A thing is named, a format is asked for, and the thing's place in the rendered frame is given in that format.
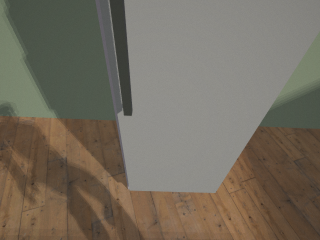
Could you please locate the fridge door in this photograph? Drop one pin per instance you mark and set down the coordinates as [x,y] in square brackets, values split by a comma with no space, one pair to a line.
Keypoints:
[203,75]

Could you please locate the handle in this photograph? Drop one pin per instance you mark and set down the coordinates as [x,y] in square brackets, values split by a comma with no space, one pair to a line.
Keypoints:
[117,8]

